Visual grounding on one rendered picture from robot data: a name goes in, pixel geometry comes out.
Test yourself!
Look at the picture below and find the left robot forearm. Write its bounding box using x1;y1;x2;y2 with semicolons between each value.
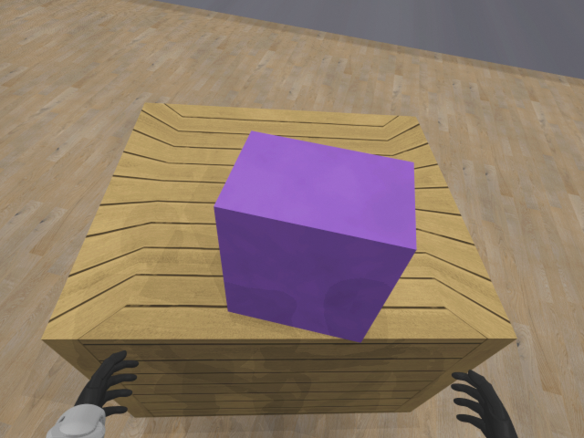
46;404;106;438

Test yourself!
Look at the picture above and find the pedestal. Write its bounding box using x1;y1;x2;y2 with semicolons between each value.
42;102;517;418

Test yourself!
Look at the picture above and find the robot left hand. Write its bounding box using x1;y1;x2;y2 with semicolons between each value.
74;350;139;417

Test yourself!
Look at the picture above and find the carton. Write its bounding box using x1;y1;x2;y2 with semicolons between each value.
214;130;417;343

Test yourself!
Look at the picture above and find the robot right hand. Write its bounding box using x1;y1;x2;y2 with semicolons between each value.
451;370;518;438

